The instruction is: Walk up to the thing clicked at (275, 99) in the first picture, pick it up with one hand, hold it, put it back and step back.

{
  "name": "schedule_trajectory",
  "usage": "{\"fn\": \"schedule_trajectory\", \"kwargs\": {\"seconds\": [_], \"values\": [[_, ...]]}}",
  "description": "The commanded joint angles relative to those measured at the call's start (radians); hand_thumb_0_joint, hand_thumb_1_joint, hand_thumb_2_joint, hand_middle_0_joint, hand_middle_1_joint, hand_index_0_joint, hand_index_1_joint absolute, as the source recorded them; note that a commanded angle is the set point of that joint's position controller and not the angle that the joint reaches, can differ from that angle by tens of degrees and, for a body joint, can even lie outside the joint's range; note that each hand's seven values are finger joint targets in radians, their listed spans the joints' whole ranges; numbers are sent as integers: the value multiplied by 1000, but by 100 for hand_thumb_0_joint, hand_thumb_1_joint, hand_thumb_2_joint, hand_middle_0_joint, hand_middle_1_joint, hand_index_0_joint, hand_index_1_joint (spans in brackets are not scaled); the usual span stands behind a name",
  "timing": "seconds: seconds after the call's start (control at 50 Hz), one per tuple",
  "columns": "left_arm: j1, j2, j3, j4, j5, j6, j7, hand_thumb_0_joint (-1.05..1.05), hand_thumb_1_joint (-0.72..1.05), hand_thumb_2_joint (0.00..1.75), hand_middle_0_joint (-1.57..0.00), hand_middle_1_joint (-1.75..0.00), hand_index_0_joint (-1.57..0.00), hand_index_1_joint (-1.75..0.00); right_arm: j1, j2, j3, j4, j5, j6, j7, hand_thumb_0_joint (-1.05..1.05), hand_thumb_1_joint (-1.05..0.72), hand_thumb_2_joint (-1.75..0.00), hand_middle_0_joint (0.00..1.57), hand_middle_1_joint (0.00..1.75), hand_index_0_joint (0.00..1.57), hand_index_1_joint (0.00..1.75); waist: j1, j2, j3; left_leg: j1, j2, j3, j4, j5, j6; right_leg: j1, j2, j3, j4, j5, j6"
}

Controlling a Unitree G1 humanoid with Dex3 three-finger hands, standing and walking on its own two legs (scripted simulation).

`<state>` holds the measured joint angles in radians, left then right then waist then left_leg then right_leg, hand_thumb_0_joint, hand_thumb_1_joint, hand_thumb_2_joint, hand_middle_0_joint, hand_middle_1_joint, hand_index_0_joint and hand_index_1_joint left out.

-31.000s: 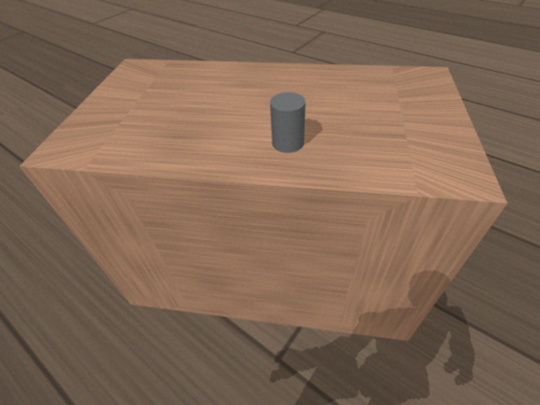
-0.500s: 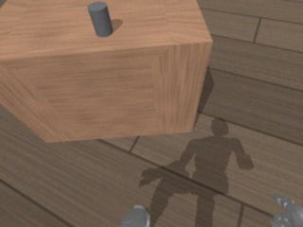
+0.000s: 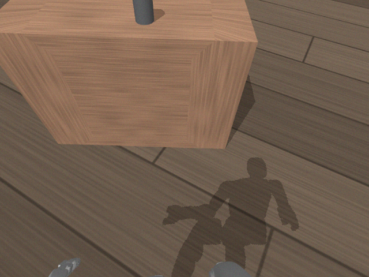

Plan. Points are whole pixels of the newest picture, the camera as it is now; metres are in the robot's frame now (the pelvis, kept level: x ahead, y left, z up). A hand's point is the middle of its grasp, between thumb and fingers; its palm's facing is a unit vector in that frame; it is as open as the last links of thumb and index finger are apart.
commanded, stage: step back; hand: left
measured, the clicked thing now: (143, 6) +1.06 +0.22 +0.04
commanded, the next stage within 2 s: stand in 1.06 s
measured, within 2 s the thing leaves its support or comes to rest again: neither
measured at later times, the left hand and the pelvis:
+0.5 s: hand out of the picture -0.01 +0.26 -0.15, palm faces +0.02 -0.91 -0.41, open 7.4 cm; pelvis -0.06 -0.02 -0.01, yaw +0 degrees
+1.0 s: hand out of the picture +0.08 +0.23 -0.14, palm faces +0.05 -0.93 -0.36, open 7.4 cm; pelvis -0.02 -0.03 -0.01, yaw +2 degrees
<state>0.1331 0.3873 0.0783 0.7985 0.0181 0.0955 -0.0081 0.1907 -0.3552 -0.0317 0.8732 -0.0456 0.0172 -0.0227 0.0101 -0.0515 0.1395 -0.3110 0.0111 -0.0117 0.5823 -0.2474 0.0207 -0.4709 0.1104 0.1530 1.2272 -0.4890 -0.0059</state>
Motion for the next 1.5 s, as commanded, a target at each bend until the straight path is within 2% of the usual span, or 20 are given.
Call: {"fn": "schedule_trajectory", "kwargs": {"seconds": [0.0,0.06,0.12,0.16,0.18,0.22,0.26,0.34,0.42,0.46,0.48,0.52,0.7,0.74,0.78,0.92,0.98,1.04,1.14,1.48], "values": [[56,168,45,-50,12,-51,8,0,90,90,-20,-30,-20,-30,-24,-251,-82,-84,7,-34,-10,0,-90,-90,20,30,20,30,-11,209,-165,202,185,-181,-197,-25,166,-9,-64,-29,-253,25,30],[73,180,30,-9,6,-85,2,0,90,90,-20,-30,-20,-30,-37,-285,-95,-86,-5,-23,6,0,-90,-90,20,30,20,30,-40,294,-218,208,213,-182,-198,-248,183,134,-111,-110,-588,-69,24],[198,177,47,100,16,-115,11,0,90,90,-20,-30,-20,-30,-44,-273,-90,-72,-6,7,15,0,-90,-90,20,30,20,30,21,196,-187,21,143,-78,-12,-198,123,372,-72,-134,-938,116,-21],[169,289,73,81,40,-129,20,0,90,90,-20,-30,-20,-30,-47,-150,-48,-107,6,0,18,0,-90,-90,20,30,20,30,23,-125,-106,-342,-25,-6,236,-332,-11,401,-346,364,-984,-117,-113],[80,367,83,50,47,-123,23,0,90,90,-20,-30,-20,-30,-134,-222,-72,-102,5,-4,7,0,-90,-90,20,30,20,30,63,-106,-25,-220,11,-136,285,-318,-29,76,-497,479,-1033,-324,-233],[-55,283,58,30,35,-134,19,0,90,90,-20,-30,-20,-30,-103,-258,-86,-53,24,-11,22,0,-90,-90,20,30,20,30,-14,-42,71,-91,26,-140,321,-191,-27,-52,-409,295,-1014,-287,-188],[-13,238,52,52,26,-144,23,0,90,90,-20,-30,-20,-30,-57,-215,-69,-28,30,-21,26,0,-90,-90,20,30,20,30,-13,-63,18,-179,-24,-108,284,-128,-34,183,-309,117,-939,68,-144],[96,272,61,80,26,-146,14,0,90,90,-20,-30,-20,-30,-93,-213,-63,-30,15,-39,33,0,-90,-90,20,30,20,30,53,-143,-30,-156,-12,-46,130,-193,-38,295,-335,103,-894,145,-154],[46,264,48,63,10,-128,11,0,90,90,-20,-30,-20,-30,3,-201,-77,20,14,-60,34,0,-90,-90,20,30,20,30,-1,-131,-85,58,-39,40,-131,-81,-14,267,-334,18,-758,362,-143],[80,176,15,56,5,-129,10,0,90,90,-20,-30,-20,-30,104,-261,-106,56,6,-75,23,0,-90,-90,20,30,20,30,-40,84,-198,324,80,-185,-238,12,46,139,-220,-98,-427,437,-65],[35,135,6,39,-10,-127,11,0,90,90,-20,-30,-20,-30,126,-346,-123,52,7,-77,21,0,-90,-90,20,30,20,30,-55,260,-187,373,278,-511,-286,-33,155,-81,-78,-222,-281,46,-20],[7,240,31,59,0,-122,21,0,90,90,-20,-30,-20,-30,112,-356,-129,49,17,-69,24,0,-90,-90,20,30,20,30,-47,145,-100,177,343,-552,-318,-196,271,-35,-149,-81,-221,-122,-37],[116,164,29,137,-2,-145,25,0,90,90,-20,-30,-20,-30,-70,-213,-56,4,33,-42,19,0,-90,-90,20,30,20,30,51,186,-157,-17,129,-114,-46,255,95,379,-105,-212,-784,308,-7],[130,246,50,146,14,-150,37,0,90,90,-20,-30,-20,-30,-58,-132,-28,-6,48,-34,12,0,-90,-90,20,30,20,30,62,-13,-197,-148,3,-89,128,31,14,468,-281,58,-855,351,-54],[-48,316,50,98,18,-149,30,0,90,90,-20,-30,-20,-30,18,-193,-50,46,36,-10,1,0,-90,-90,20,30,20,30,8,-45,-142,-25,-6,-107,306,-354,-15,157,-522,314,-973,10,-224],[-74,252,35,120,13,-151,26,0,90,90,-20,-30,-20,-30,16,-184,-41,103,30,-27,10,0,-90,-90,20,30,20,30,8,-106,-121,-17,4,-30,96,-223,-21,258,-375,42,-825,438,-151],[-120,212,23,116,-6,-135,25,0,90,90,-20,-30,-20,-30,69,-189,-54,147,17,-43,2,0,-90,-90,20,30,20,30,-34,-59,-196,145,18,-29,-171,150,-12,281,-314,-71,-669,646,-77],[-47,136,-9,156,-49,-118,23,0,90,90,-20,-30,-20,-30,-95,-293,-55,102,20,-65,5,0,-90,-90,20,30,20,30,45,89,-204,131,206,-270,-174,359,89,272,-166,-125,-673,324,-4],[-91,160,-15,208,-24,-131,15,0,90,90,-20,-30,-20,-30,-101,-221,-34,140,36,-68,8,0,-90,-90,20,30,20,30,8,128,-222,152,121,-117,-204,384,2,409,-232,-106,-752,541,-27],[-89,169,-37,274,-8,-137,16,0,90,90,-20,-30,-20,-30,-170,-197,-24,172,41,-53,15,0,-90,-90,20,30,20,30,-8,57,-183,244,124,-70,-304,310,-6,409,-251,-105,-911,552,-5]]}}
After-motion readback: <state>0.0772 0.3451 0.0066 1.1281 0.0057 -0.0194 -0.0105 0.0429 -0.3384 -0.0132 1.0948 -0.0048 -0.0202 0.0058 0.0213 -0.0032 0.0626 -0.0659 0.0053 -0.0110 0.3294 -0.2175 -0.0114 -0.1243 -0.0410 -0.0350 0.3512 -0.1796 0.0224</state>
